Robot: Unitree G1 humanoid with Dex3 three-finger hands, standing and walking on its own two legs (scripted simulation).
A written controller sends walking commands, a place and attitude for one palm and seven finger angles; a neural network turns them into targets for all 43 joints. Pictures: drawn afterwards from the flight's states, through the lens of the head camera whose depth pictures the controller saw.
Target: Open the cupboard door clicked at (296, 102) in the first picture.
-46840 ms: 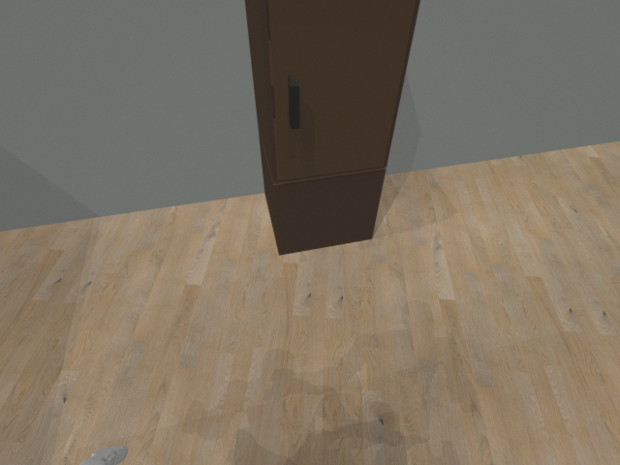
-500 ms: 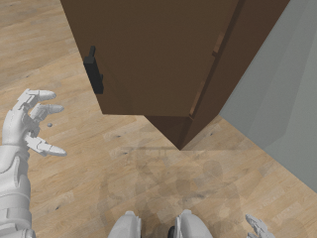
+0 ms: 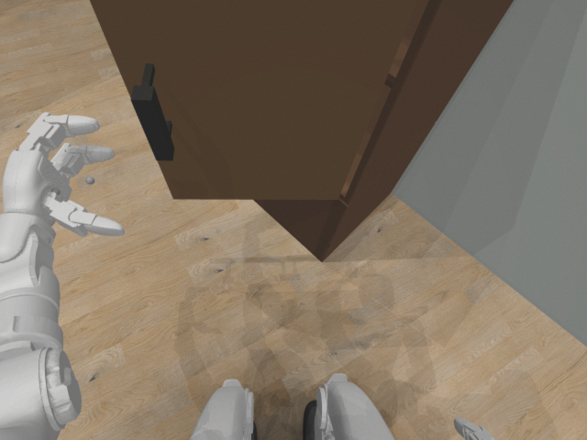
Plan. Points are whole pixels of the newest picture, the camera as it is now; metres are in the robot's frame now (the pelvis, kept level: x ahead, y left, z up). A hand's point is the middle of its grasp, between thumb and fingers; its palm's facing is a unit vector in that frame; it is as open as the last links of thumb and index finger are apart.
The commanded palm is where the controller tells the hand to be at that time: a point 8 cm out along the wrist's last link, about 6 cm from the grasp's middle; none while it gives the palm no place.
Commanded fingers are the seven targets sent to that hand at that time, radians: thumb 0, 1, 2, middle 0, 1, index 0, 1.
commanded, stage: move the hooked fingers beside the handle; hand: left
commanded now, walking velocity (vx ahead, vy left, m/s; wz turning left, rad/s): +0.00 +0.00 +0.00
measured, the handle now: (157, 114) +0.55 +0.20 +0.04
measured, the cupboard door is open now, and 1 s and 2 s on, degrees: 47 47 47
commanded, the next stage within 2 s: slide the fingers in behind the handle in 1.30 s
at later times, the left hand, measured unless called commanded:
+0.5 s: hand (105, 138) +0.49 +0.26 +0.05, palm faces +0.05 -1.00 -0.02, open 14.0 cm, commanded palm +0.48 +0.30 +0.04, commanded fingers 0.00 -0.50 0.30 -0.30 -1.20 -0.30 -1.20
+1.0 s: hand (99, 144) +0.49 +0.27 +0.04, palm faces +0.03 -1.00 +0.00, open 14.0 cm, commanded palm +0.48 +0.30 +0.04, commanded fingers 0.00 -0.50 0.30 -0.30 -1.20 -0.30 -1.20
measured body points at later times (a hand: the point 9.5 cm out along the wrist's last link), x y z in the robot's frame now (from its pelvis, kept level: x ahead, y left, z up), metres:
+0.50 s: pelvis +0.00 +0.00 -0.01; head +0.16 +0.03 +0.41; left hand +0.48 +0.31 +0.05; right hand +0.02 -0.28 -0.11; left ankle +0.00 +0.08 -0.65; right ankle +0.04 -0.12 -0.65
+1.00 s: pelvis +0.00 +0.01 -0.01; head +0.16 +0.05 +0.41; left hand +0.48 +0.33 +0.04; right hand +0.03 -0.27 -0.11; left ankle +0.00 +0.08 -0.65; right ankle +0.04 -0.12 -0.65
